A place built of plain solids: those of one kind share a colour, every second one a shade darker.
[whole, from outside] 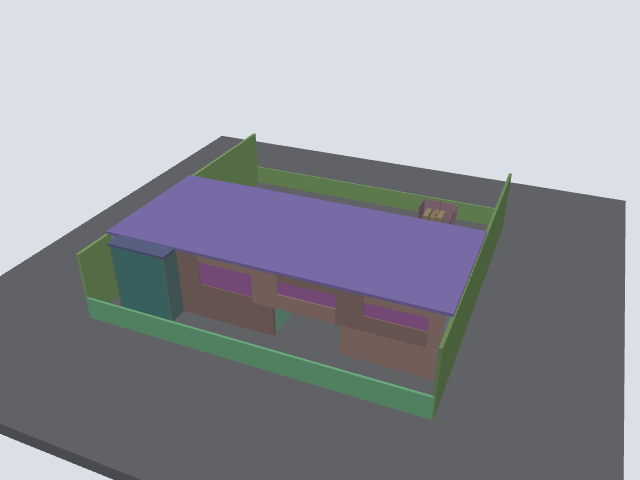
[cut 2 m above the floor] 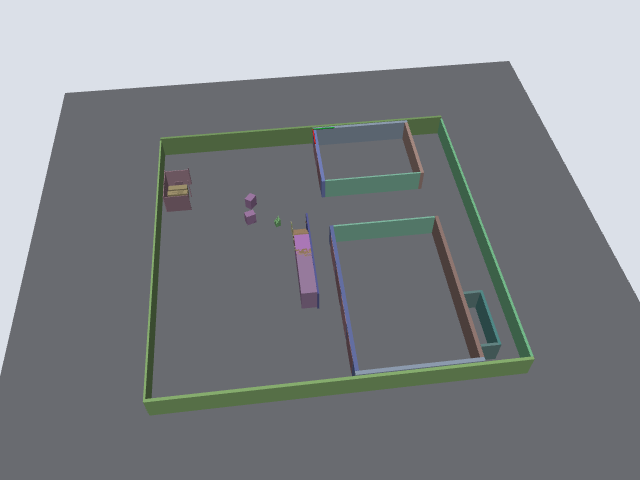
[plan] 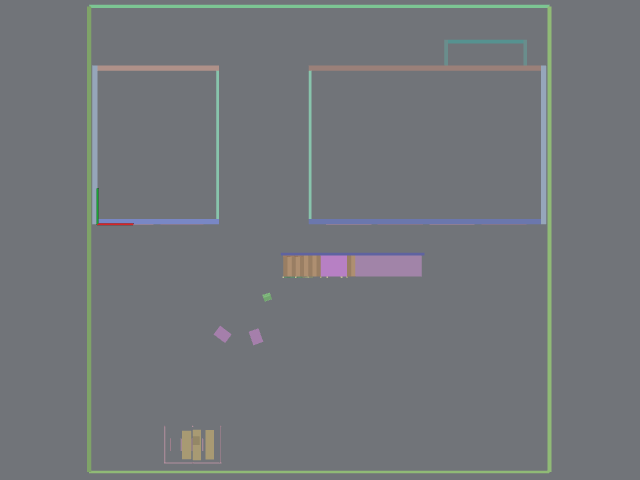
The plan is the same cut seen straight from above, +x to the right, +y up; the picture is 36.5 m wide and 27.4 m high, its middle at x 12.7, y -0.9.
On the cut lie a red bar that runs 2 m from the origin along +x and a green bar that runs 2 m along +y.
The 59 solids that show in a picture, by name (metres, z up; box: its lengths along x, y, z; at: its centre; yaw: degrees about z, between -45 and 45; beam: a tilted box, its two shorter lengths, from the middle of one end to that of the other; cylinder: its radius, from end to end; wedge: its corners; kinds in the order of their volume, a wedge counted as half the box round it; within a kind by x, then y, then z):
{
 "site_fence_1": {"box": [0.24, 26.58, 5.6], "at": [-0.48, -0.85, 2.75]},
 "site_fence_2": {"box": [26.28, 0.15, 1.85], "at": [12.66, -14.15, 0.88]},
 "site_fence_3": {"box": [0.24, 26.58, 5.6], "at": [25.8, -0.85, 2.75]},
 "roof_1": {"box": [26.32, 11.23, 0.25], "at": [12.66, 3.64, 5.68]},
 "gable_1": {"box": [0.3, 9.06, 5.6], "at": [-0.15, 4.53, 2.75]},
 "gable_2": {"box": [0.3, 9.06, 5.6], "at": [25.47, 4.53, 2.75]},
 "back_1": {"box": [1.0, 0.3, 3.03], "at": [0.5, 8.91, 4.04]},
 "back_2": {"box": [4.33, 0.3, 1.25], "at": [3.17, 8.91, 3.15]},
 "back_3": {"box": [4.33, 0.3, 0.68], "at": [3.17, 8.91, 5.21]},
 "back_4": {"box": [6.93, 0.3, 2.58], "at": [3.47, 8.91, 1.24]},
 "back_5": {"box": [2.0, 0.3, 3.03], "at": [6.33, 8.91, 4.04]},
 "back_6": {"box": [4.33, 0.3, 1.25], "at": [9.5, 8.91, 3.15]},
 "back_7": {"box": [4.33, 0.3, 0.68], "at": [9.5, 8.91, 5.21]},
 "back_8": {"box": [2.0, 0.3, 3.03], "at": [12.66, 8.91, 4.04]},
 "back_9": {"box": [4.33, 0.3, 0.42], "at": [15.83, 8.91, 2.74]},
 "back_10": {"box": [4.33, 0.3, 0.68], "at": [15.83, 8.91, 5.21]},
 "back_11": {"box": [13.26, 0.3, 2.58], "at": [18.69, 8.91, 1.24]},
 "back_12": {"box": [2.0, 0.3, 3.03], "at": [18.99, 8.91, 4.04]},
 "face_1": {"box": [6.93, 0.3, 2.58], "at": [3.47, 0.15, 1.24]},
 "face_2": {"box": [13.26, 0.3, 2.58], "at": [18.69, 0.15, 1.24]},
 "head_1": {"box": [3.8, 1.2, 2.83], "at": [16.61, -2.38, 1.36]},
 "step_1": {"box": [0.71, 1.2, 0.26], "at": [10.96, -2.38, 0.08]},
 "step_2": {"box": [0.71, 1.2, 0.48], "at": [11.2, -2.38, 0.19]},
 "step_3": {"box": [0.71, 1.2, 0.69], "at": [11.44, -2.38, 0.3]},
 "step_4": {"box": [0.71, 1.2, 0.9], "at": [11.67, -2.38, 0.4]},
 "step_5": {"box": [0.71, 1.2, 1.12], "at": [11.91, -2.38, 0.51]},
 "step_6": {"box": [0.71, 1.2, 1.33], "at": [12.15, -2.38, 0.62]},
 "step_7": {"box": [0.71, 1.2, 1.54], "at": [12.38, -2.38, 0.72]},
 "step_8": {"box": [0.71, 1.2, 1.76], "at": [12.62, -2.38, 0.83]},
 "step_9": {"box": [0.54, 1.2, 1.97], "at": [12.77, -2.38, 0.94]},
 "step_10": {"box": [0.71, 1.2, 2.4], "at": [14.6, -2.38, 1.15]},
 "step_11": {"box": [0.54, 1.2, 2.61], "at": [14.75, -2.38, 1.26]},
 "site_backwall_1": {"box": [26.28, 0.2, 1.85], "at": [12.66, 12.44, 0.88]},
 "pend_side_1": {"box": [0.15, 8.46, 2.58], "at": [6.86, 4.53, 1.24]},
 "pend_side_2": {"box": [0.15, 8.46, 2.58], "at": [12.14, 4.53, 1.24]},
 "bay_back_1": {"box": [4.73, 0.21, 5.6], "at": [22.16, 10.43, 2.75]},
 "floor_1": {"box": [1.97, 1.2, 2.19], "at": [13.73, -2.38, 1.04]},
 "bay_side_1": {"box": [0.21, 1.47, 5.6], "at": [19.9, 9.79, 2.75]},
 "bay_side_2": {"box": [0.21, 1.47, 5.6], "at": [24.42, 9.79, 2.75]},
 "spine_1": {"box": [8.21, 0.15, 2.6], "at": [14.56, -1.7, 1.25]},
 "glazing_1": {"box": [4.33, 0.13, 1.1], "at": [3.17, 8.91, 4.33]},
 "glazing_2": {"box": [4.33, 0.13, 1.1], "at": [9.5, 8.91, 4.33]},
 "glazing_3": {"box": [4.33, 0.17, 1.93], "at": [15.83, 8.91, 3.91]},
 "bike_shelter_bike_1": {"box": [0.52, 1.62, 1.02], "at": [5.09, -12.6, 0.46]},
 "bike_shelter_bike_2": {"box": [0.4, 0.5, 0.99], "at": [5.64, -12.35, 0.44]},
 "bike_shelter_bike_3": {"box": [0.47, 1.74, 0.96], "at": [5.67, -12.6, 0.43]},
 "bike_shelter_bike_4": {"box": [0.48, 1.7, 0.99], "at": [6.4, -12.59, 0.44]},
 "bay_roof_1": {"box": [4.93, 1.62, 0.2], "at": [22.16, 9.82, 5.65]},
 "foot_bin_1": {"box": [0.83, 0.62, 1.1], "at": [7.14, -6.29, 0.5], "yaw": -36.8},
 "foot_bin_2": {"box": [0.6, 0.82, 1.09], "at": [9.04, -6.43, 0.5], "yaw": 19.8},
 "lockupdoor_1": {"box": [2.48, 0.033, 2.15], "at": [1.97, -0.02, 1.02]},
 "lockupdoor_2": {"box": [2.48, 0.033, 2.15], "at": [4.81, -0.02, 1.02]},
 "lockupdoor_3": {"box": [2.58, 0.033, 2.15], "at": [14.33, -0.02, 1.02]},
 "lockupdoor_4": {"box": [2.58, 0.033, 2.15], "at": [17.29, -0.02, 1.02]},
 "lockupdoor_5": {"box": [2.58, 0.033, 2.15], "at": [20.24, -0.02, 1.02]},
 "lockupdoor_6": {"box": [2.58, 0.033, 2.15], "at": [23.2, -0.02, 1.02]},
 "bike_shelter_1": {"box": [0.05, 2.01, 1.85], "at": [3.84, -12.58, 0.87]},
 "bike_shelter_2": {"box": [3.11, 0.05, 1.85], "at": [5.43, -13.63, 0.87]},
 "bike_shelter_3": {"box": [0.05, 2.01, 1.85], "at": [7.02, -12.58, 0.87]}
}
